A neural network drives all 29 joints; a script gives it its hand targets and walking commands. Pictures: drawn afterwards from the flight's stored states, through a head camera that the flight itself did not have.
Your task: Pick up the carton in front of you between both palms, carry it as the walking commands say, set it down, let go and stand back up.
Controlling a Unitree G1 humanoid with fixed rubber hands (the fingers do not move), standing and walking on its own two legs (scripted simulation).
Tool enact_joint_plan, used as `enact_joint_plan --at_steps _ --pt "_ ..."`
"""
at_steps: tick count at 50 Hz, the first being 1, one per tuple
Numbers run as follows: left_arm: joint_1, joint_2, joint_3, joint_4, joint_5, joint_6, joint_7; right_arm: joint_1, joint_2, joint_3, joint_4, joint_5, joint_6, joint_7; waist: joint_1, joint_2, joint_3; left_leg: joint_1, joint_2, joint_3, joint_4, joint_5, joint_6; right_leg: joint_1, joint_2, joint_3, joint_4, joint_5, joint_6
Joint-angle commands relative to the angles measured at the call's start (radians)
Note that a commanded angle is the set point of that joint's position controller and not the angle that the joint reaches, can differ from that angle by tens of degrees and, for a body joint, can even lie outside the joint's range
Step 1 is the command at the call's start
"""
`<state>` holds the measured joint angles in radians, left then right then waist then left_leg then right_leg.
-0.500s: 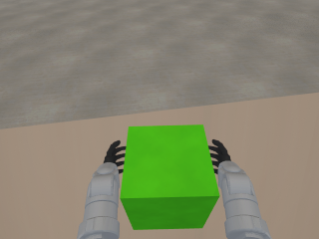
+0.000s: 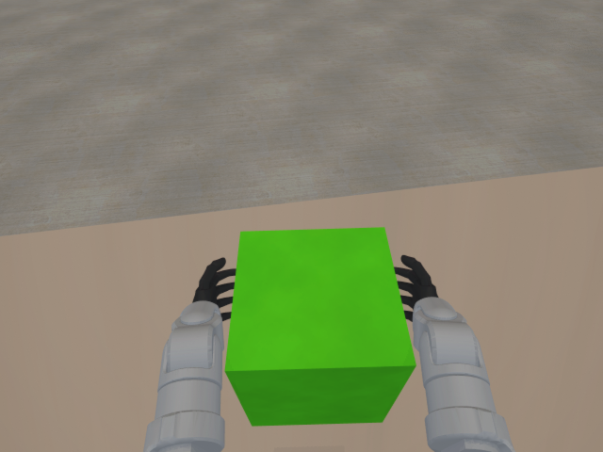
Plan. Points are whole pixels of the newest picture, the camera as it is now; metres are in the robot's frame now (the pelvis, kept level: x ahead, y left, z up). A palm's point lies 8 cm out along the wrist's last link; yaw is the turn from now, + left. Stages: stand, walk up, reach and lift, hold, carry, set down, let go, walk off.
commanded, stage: reach and lift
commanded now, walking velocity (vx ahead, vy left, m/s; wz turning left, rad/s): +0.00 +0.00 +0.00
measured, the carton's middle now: (314, 331) +0.30 +0.00 -0.04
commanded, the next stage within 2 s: hold in 0.36 s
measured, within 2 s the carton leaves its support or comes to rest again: neither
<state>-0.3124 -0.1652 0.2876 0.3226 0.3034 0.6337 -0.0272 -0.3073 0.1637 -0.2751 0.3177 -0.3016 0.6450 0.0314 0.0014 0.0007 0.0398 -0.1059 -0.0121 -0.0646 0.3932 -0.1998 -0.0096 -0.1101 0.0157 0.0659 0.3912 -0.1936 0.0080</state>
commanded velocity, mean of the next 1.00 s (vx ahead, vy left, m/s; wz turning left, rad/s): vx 0.00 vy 0.00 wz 0.00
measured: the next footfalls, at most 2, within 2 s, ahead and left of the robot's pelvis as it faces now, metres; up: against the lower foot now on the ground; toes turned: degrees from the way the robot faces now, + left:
none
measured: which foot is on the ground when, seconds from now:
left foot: down 0.00-1.00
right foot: down 0.00-1.00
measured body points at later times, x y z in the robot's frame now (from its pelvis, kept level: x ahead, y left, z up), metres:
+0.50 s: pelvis +0.01 +0.00 +0.00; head -0.03 +0.00 +0.45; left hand +0.30 +0.15 +0.05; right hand +0.30 -0.15 +0.04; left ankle +0.02 +0.13 -0.74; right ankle +0.02 -0.13 -0.74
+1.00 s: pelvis -0.01 +0.00 +0.00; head -0.05 +0.00 +0.45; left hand +0.30 +0.15 +0.05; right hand +0.30 -0.15 +0.05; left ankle +0.02 +0.13 -0.74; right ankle +0.02 -0.13 -0.74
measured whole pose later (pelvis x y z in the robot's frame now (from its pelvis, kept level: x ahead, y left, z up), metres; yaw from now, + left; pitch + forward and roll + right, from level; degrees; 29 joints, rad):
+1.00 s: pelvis -0.01 +0.00 +0.00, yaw +0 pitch -9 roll +0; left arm -0.30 -0.16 0.26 0.24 0.28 0.75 -0.02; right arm -0.30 0.16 -0.25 0.23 -0.28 0.76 0.03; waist 0.00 0.00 0.05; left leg -0.04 -0.01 -0.07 0.37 -0.19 -0.01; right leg -0.04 0.01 0.06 0.37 -0.18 0.01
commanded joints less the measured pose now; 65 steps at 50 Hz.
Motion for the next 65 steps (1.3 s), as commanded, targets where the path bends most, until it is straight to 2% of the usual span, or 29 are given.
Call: enact_joint_plan --at_steps 1,9,17,23,29,41,49,65 --pt "-0.403 -0.902 -0.525 -0.006 -0.217 -0.007 -0.212 -0.423 0.903 0.52 -0.024 0.219 -0.018 0.205 0.0 0.0 -0.267 0.068 -0.084 0.0 -0.058 0.194 0.003 0.094 0.081 0.004 -0.055 0.191 -0.002" --pt "-0.357 -0.892 -0.551 -0.062 -0.234 0.013 -0.204 -0.376 0.888 0.542 -0.077 0.237 0.001 0.199 -0.002 0.003 -0.258 0.092 -0.085 -0.007 -0.068 0.246 -0.001 0.112 0.083 0.006 -0.065 0.235 -0.002" --pt "-0.355 -0.884 -0.56 -0.089 -0.241 0.033 -0.2 -0.376 0.875 0.55 -0.106 0.243 0.02 0.196 -0.002 0.002 -0.239 0.094 -0.084 -0.008 -0.073 0.227 -0.001 0.109 0.082 0.006 -0.069 0.213 -0.001" --pt "-0.332 -0.88 -0.628 -0.186 -0.285 0.073 -0.191 -0.355 0.877 0.623 -0.203 0.287 0.061 0.187 -0.003 0.0 -0.279 0.137 -0.084 -0.013 -0.083 0.292 -0.005 0.15 0.083 0.01 -0.081 0.274 0.004" --pt "-0.336 -0.824 -0.566 -0.143 -0.247 0.111 -0.189 -0.357 0.822 0.555 -0.16 0.249 0.099 0.184 -0.001 0.003 -0.14 0.082 -0.078 -0.004 -0.11 0.108 0.003 0.1 0.075 0.002 -0.104 0.097 -0.005" --pt "-0.456 -0.862 -0.562 -0.094 -0.247 0.098 -0.205 -0.473 0.865 0.556 -0.114 0.25 0.089 0.195 -0.002 -0.001 -0.177 0.063 -0.074 0.003 -0.089 0.03 0.008 0.091 0.069 -0.004 -0.086 0.024 -0.007" --pt "-0.453 -0.865 -0.558 -0.091 -0.244 0.098 -0.205 -0.469 0.869 0.553 -0.108 0.249 0.09 0.195 -0.001 -0.001 -0.189 0.074 -0.075 0.005 -0.089 0.069 0.006 0.106 0.071 -0.003 -0.087 0.065 -0.003" --pt "-0.368 -0.849 -0.576 -0.154 -0.258 0.107 -0.193 -0.385 0.848 0.565 -0.168 0.26 0.096 0.187 -0.002 0.003 -0.201 0.108 -0.078 0.0 -0.094 0.179 0.0 0.135 0.077 0.0 -0.091 0.17 0.0"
